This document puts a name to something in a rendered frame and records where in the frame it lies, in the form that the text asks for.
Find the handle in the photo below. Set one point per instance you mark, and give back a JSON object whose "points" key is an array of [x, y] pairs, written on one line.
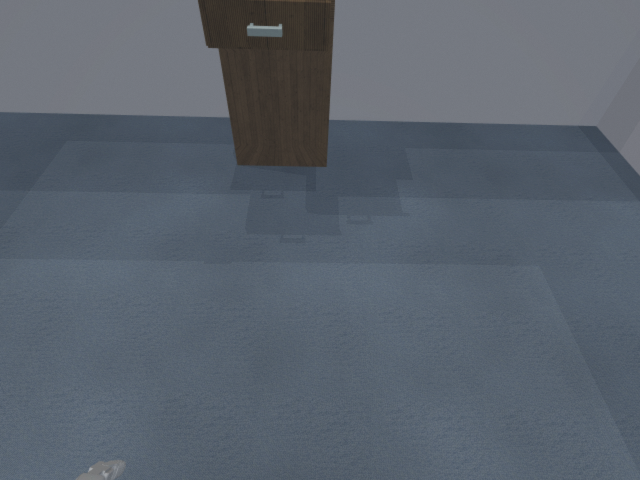
{"points": [[264, 31]]}

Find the robot left hand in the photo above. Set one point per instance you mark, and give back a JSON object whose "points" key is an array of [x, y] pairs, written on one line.
{"points": [[104, 470]]}

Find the drawer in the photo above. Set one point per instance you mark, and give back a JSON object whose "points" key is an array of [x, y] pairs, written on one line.
{"points": [[305, 24]]}

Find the cabinet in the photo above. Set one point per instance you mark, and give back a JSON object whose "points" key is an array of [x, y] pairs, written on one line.
{"points": [[279, 102]]}

